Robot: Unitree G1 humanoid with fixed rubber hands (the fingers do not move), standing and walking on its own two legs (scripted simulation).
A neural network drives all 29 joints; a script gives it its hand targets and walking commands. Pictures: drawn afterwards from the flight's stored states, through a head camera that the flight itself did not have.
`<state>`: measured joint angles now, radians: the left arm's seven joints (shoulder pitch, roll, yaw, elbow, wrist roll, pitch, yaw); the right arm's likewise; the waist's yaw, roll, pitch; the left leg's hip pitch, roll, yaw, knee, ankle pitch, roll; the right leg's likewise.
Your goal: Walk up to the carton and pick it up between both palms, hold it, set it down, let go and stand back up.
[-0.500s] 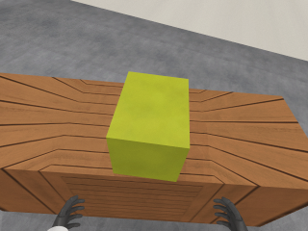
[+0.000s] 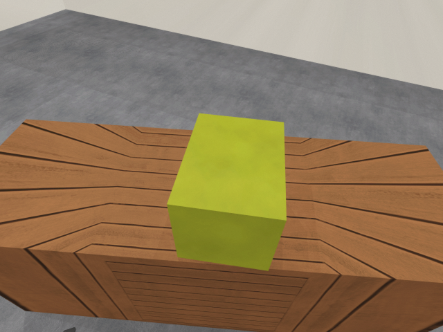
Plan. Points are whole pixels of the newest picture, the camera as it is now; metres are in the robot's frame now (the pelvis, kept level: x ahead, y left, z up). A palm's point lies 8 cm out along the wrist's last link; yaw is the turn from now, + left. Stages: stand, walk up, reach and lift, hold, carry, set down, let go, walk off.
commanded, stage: stand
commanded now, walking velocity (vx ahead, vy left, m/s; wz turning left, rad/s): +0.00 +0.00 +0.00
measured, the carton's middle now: (231, 188) +0.48 -0.03 -0.06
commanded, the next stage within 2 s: none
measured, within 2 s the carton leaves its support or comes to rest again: neither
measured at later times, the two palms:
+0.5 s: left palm out of the picture +0.07 +0.31 -0.11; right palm out of the picture +0.07 -0.27 -0.11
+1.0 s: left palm out of the picture +0.08 +0.31 -0.11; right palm out of the picture +0.06 -0.27 -0.11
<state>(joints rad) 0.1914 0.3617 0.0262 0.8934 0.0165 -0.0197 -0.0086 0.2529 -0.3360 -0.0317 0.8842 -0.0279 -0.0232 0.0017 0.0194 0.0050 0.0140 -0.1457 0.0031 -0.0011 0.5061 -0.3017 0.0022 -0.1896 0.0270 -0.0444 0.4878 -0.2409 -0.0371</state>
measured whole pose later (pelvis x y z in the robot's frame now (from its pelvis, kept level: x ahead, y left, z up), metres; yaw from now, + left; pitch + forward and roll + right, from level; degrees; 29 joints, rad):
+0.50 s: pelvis +0.00 +0.02 +0.01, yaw -1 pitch -4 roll +0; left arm 0.12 0.34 0.00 1.10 0.00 -0.02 -0.01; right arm 0.15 -0.32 0.00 1.06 -0.02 -0.02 -0.01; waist 0.01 0.00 0.04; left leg -0.09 -0.03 0.02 0.39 -0.23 0.03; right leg -0.15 0.00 -0.02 0.40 -0.18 -0.01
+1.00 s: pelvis +0.00 +0.02 +0.01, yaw -1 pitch -4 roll +0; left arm 0.11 0.34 -0.01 1.11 0.00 -0.02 0.00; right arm 0.13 -0.33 -0.01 1.10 -0.01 -0.01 -0.01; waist 0.01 -0.01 0.05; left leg -0.07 -0.04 0.03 0.35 -0.21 0.04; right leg -0.14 -0.01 0.00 0.37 -0.17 0.00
